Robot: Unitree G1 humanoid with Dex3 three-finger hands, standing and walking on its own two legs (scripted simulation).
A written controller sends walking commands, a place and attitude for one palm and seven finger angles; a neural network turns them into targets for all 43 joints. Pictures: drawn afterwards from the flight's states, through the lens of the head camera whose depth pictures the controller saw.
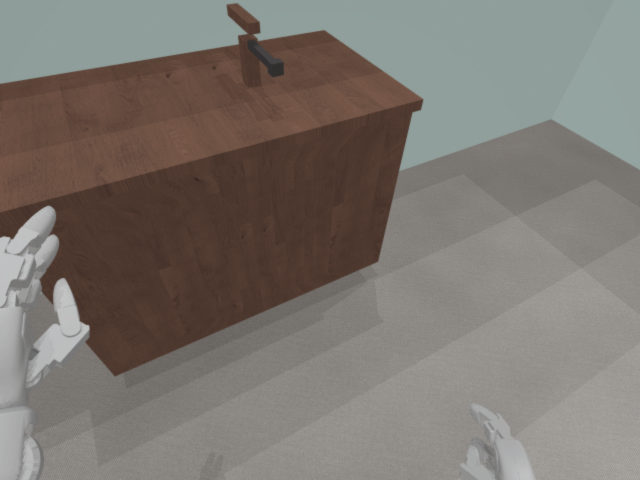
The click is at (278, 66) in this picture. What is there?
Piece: tap's lever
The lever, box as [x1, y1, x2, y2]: [267, 58, 283, 76]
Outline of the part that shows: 278,58 267,60 268,73 271,76 283,74 283,62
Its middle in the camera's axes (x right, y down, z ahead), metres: -0.10 -0.37 +0.84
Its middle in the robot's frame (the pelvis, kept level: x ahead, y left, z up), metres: +0.89 +0.16 +0.11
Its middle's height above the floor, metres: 0.88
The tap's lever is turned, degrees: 0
